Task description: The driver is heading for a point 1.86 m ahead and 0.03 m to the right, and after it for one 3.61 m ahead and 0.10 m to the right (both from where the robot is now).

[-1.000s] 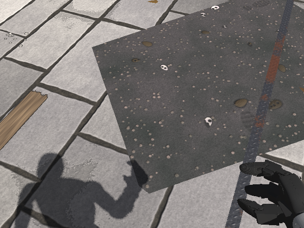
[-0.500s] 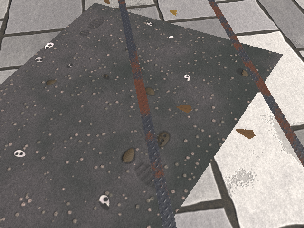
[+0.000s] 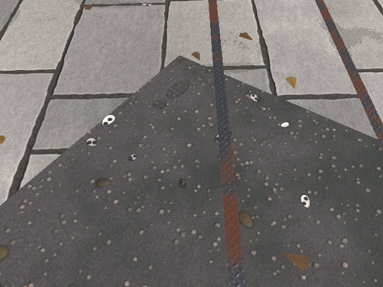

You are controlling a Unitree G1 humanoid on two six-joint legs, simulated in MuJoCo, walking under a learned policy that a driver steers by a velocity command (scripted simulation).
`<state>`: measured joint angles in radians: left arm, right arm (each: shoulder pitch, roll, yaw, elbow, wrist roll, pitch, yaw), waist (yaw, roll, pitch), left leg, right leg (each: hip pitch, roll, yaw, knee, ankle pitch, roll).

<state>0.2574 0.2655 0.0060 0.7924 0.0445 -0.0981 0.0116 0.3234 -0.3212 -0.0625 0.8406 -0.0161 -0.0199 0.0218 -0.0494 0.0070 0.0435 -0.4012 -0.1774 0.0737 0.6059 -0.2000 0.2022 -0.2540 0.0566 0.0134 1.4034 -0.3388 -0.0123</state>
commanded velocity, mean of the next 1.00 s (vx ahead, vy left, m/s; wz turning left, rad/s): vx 0.69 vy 0.00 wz -0.16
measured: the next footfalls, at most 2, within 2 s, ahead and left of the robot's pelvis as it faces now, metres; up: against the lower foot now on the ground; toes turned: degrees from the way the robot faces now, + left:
right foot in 0.34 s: +0.56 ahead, -0.11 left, +0.00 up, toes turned +15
left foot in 0.70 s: +0.86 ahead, +0.16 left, +0.00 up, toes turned -5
